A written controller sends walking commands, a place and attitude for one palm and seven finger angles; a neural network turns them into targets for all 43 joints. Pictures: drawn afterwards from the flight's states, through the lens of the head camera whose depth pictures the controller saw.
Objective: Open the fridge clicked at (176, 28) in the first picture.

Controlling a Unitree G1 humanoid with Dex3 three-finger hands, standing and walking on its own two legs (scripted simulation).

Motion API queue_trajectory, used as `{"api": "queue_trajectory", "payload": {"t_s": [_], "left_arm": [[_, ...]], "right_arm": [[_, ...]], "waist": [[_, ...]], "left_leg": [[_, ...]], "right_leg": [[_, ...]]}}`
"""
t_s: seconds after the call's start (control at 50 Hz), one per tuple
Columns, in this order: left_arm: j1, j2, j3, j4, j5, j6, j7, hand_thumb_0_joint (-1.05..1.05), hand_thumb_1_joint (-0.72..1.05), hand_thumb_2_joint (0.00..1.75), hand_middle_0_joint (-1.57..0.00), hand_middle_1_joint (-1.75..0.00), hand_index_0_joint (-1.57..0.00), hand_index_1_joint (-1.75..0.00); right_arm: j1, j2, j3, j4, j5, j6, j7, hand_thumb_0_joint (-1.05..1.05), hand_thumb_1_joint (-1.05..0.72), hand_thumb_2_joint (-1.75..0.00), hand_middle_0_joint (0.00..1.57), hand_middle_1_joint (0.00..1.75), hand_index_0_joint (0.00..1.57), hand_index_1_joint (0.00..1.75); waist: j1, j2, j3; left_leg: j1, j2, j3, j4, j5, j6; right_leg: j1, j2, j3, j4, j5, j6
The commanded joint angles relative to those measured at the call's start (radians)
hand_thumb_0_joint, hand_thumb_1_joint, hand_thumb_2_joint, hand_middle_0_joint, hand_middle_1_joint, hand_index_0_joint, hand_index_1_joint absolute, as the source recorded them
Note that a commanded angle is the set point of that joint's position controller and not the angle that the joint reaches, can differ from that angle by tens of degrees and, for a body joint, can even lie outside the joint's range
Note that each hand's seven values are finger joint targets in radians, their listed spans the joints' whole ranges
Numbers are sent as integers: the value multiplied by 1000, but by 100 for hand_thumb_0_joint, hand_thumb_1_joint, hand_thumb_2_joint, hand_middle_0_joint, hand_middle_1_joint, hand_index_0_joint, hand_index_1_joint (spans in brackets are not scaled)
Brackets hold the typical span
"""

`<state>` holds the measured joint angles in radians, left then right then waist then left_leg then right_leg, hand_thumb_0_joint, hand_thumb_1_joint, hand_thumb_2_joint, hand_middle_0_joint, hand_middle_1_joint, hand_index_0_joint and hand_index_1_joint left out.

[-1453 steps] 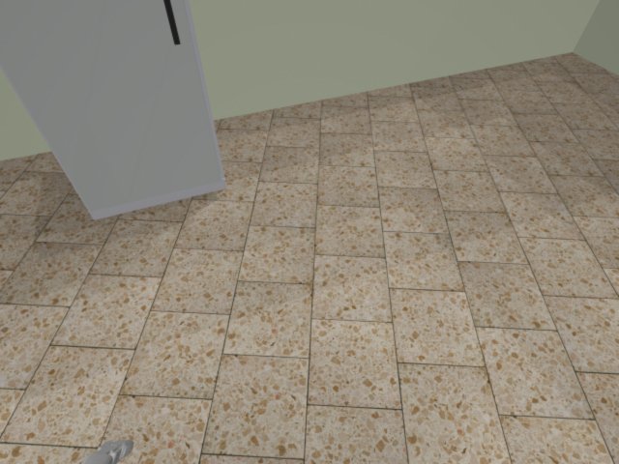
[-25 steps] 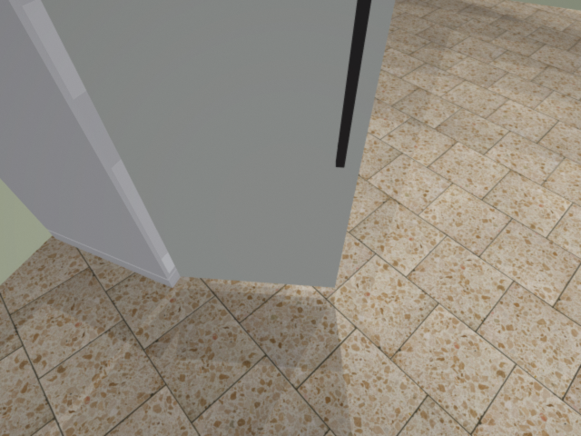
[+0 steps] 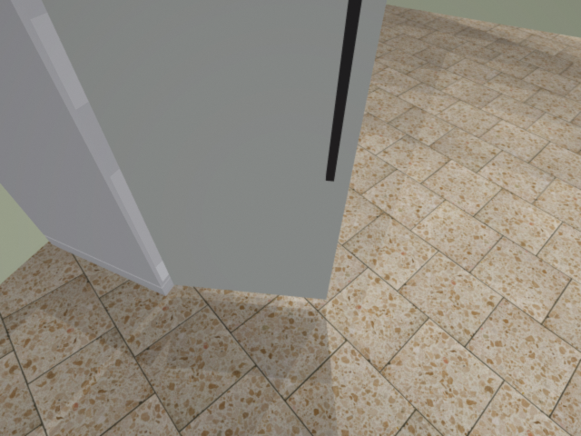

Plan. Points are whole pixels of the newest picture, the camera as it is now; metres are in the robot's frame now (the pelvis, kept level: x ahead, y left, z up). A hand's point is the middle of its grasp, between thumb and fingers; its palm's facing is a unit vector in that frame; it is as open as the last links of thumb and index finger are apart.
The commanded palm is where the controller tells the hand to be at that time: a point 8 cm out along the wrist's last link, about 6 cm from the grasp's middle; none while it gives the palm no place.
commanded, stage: let the arm hang, fingers relaxed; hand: right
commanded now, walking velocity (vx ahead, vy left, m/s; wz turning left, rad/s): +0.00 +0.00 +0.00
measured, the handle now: (343, 75) +0.64 -0.04 +0.18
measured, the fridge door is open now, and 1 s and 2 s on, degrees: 72 72 72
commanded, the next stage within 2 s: look to check the result in 0.22 s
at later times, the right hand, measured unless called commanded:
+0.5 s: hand out of the picture +0.02 -0.17 -0.18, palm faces +0.01 +0.98 -0.19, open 7.3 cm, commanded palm none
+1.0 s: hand out of the picture +0.04 -0.18 -0.18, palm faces +0.01 +0.98 -0.20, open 7.3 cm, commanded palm none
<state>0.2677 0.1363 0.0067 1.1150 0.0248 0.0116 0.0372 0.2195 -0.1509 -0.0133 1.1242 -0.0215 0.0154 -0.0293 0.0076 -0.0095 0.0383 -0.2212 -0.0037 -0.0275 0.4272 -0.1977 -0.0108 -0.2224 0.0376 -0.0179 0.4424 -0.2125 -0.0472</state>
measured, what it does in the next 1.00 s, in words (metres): stands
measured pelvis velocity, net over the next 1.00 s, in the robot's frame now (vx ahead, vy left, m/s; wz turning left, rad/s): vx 0.02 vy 0.00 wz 0.00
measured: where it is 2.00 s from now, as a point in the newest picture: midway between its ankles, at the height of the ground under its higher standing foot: outside the picture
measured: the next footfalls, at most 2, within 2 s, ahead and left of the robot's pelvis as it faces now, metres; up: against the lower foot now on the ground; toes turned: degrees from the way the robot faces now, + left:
none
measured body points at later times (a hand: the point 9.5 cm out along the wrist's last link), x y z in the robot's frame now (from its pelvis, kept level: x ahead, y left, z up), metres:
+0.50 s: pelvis +0.01 +0.00 +0.00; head +0.03 +0.00 +0.45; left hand +0.02 +0.22 -0.16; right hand +0.02 -0.22 -0.16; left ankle +0.02 +0.13 -0.74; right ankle +0.02 -0.09 -0.74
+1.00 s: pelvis +0.02 +0.00 +0.00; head +0.04 +0.00 +0.45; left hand +0.03 +0.23 -0.16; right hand +0.04 -0.23 -0.16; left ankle +0.02 +0.13 -0.74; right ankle +0.02 -0.09 -0.74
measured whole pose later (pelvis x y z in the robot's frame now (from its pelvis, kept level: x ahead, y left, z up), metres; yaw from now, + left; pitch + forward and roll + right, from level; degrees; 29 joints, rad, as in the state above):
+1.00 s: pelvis +0.02 +0.00 +0.00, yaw +0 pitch -1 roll +0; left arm 0.22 0.16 0.00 1.13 0.02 0.00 0.04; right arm 0.20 -0.17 -0.01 1.14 -0.02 0.00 -0.03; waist 0.01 0.00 0.06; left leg -0.17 0.00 -0.03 0.40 -0.21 -0.01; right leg -0.17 0.04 -0.02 0.41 -0.22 -0.04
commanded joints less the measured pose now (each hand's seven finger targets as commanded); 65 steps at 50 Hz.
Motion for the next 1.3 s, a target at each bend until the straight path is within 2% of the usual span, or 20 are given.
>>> {"api": "queue_trajectory", "payload": {"t_s": [0.0, 0.14, 0.2, 0.3, 0.32, 0.4, 0.42, 0.5, 0.54, 0.6, 0.64, 0.72, 0.88, 0.92, 0.98, 1.02, 1.16, 1.28], "left_arm": [[50, 111, 26, -32, 0, -19, 6, 0, 90, 90, -20, -30, -20, -30], [42, 111, 25, -30, -3, -23, 6, 0, 90, 90, -20, -30, -20, -30], [33, 113, 24, -28, -3, -21, 7, 0, 90, 90, -20, -30, -20, -30], [28, 117, 22, -24, -4, -21, 6, 0, 90, 90, -20, -30, -20, -30], [27, 119, 24, -26, -6, -20, 5, 0, 90, 90, -20, -30, -20, -30], [22, 120, 22, -21, -3, -17, 5, 0, 90, 90, -20, -30, -20, -30], [24, 126, 22, -22, -5, -18, 4, 0, 90, 90, -20, -30, -20, -30], [19, 125, 20, -17, -3, -19, 5, 0, 90, 90, -20, -30, -20, -30], [16, 125, 21, -18, -5, -22, 5, 0, 90, 90, -20, -30, -20, -30], [16, 127, 20, -16, -4, -23, 7, 0, 90, 90, -20, -30, -20, -30], [14, 126, 20, -15, -5, -22, 6, 0, 90, 90, -20, -30, -20, -30], [12, 135, 20, -15, -6, -23, 6, 0, 90, 90, -20, -30, -20, -30], [3, 139, 20, -9, -4, -25, 6, 0, 90, 90, -20, -30, -20, -30], [4, 146, 20, -10, -7, -25, 6, 0, 90, 90, -20, -30, -20, -30], [-4, 144, 18, -7, -5, -25, 7, 0, 90, 90, -20, -30, -20, -30], [-4, 155, 22, -12, -7, -26, 6, 0, 90, 90, -20, -30, -20, -30], [-20, 166, 20, -9, -5, -27, 5, 0, 90, 90, -20, -30, -20, -30], [-39, 182, 23, -11, -5, -27, 5, 0, 90, 90, -20, -30, -20, -30]], "right_arm": [[55, -93, -18, -26, 5, -17, 0, 0, -90, -90, 20, 30, 20, 30], [57, -99, -18, -21, 5, -23, -2, 0, -90, -90, 20, 30, 20, 30], [54, -96, -16, -18, 6, -21, -2, 0, -90, -90, 20, 30, 20, 30], [57, -101, -14, -12, 7, -25, -3, 0, -90, -90, 20, 30, 20, 30], [59, -106, -14, -13, 6, -26, -4, 0, -90, -90, 20, 30, 20, 30], [52, -102, -12, -12, 7, -24, -3, 0, -90, -90, 20, 30, 20, 30], [58, -111, -13, -12, 7, -26, -4, 0, -90, -90, 20, 30, 20, 30], [45, -106, -13, -11, 8, -25, -3, 0, -90, -90, 20, 30, 20, 30], [49, -112, -15, -12, 8, -27, -3, 0, -90, -90, 20, 30, 20, 30], [43, -110, -15, -10, 9, -26, -3, 0, -90, -90, 20, 30, 20, 30], [39, -114, -14, -11, 8, -26, -3, 0, -90, -90, 20, 30, 20, 30], [41, -122, -16, -13, 8, -28, -4, 0, -90, -90, 20, 30, 20, 30], [26, -126, -17, -13, 10, -29, -2, 0, -90, -90, 20, 30, 20, 30], [29, -137, -17, -16, 10, -31, -3, 0, -90, -90, 20, 30, 20, 30], [21, -132, -18, -14, 11, -29, -1, 0, -90, -90, 20, 30, 20, 30], [21, -145, -19, -17, 9, -32, -1, 0, -90, -90, 20, 30, 20, 30], [8, -153, -19, -17, 11, -33, 0, 0, -90, -90, 20, 30, 20, 30], [-5, -166, -20, -18, 11, -33, 2, 0, -90, -90, 20, 30, 20, 30]], "waist": [[-3, -14, 17], [2, -2, -19], [1, -3, 9], [3, 3, -10], [3, 20, -5], [5, 4, 26], [3, 16, 6], [4, 5, 14], [2, 14, -8], [2, -4, -11], [2, 16, 0], [-2, 9, -16], [0, 0, -4], [-1, 16, -14], [0, 2, 5], [0, 20, -6], [2, 11, -20], [1, 1, -4]], "left_leg": [[-4, 72, -48, -58, 5, 43], [5, 81, -58, -59, 51, 42], [-11, 80, -59, -64, 33, 42], [1, 86, -65, -73, 53, 42], [-2, 85, -65, -78, 48, 43], [-14, 84, -69, -86, 19, 43], [-1, 85, -71, -88, 29, 44], [0, 84, -66, -83, 28, 42], [14, 88, -66, -81, 59, 43], [18, 86, -64, -77, 60, 42], [17, 89, -64, -81, 66, 42], [29, 88, -64, -82, 72, 43], [32, 92, -66, -88, 85, 44], [41, 93, -65, -90, 99, 45], [34, 93, -64, -95, 77, 43], [40, 94, -66, -100, 86, 45], [49, 96, -66, -100, 97, 45], [44, 98, -68, -109, 92, 46]], "right_leg": [[-32, -138, 138, -143, -39, -8], [18, -134, 116, -110, 57, -6], [16, -134, 120, -119, 38, -4], [38, -130, 112, -107, 72, -3], [41, -130, 109, -101, 72, -2], [24, -128, 112, -119, 30, 0], [32, -129, 109, -110, 47, -1], [29, -131, 114, -120, 45, 1], [44, -130, 111, -109, 87, -1], [49, -133, 114, -115, 95, -1], [45, -133, 112, -111, 104, 0], [57, -135, 111, -109, 117, -1], [63, -134, 109, -115, 129, 2], [70, -134, 109, -109, 146, 1], [63, -134, 110, -120, 125, 4], [71, -134, 111, -115, 133, 2], [84, -135, 111, -118, 145, 4], [87, -138, 112, -128, 137, 5]]}}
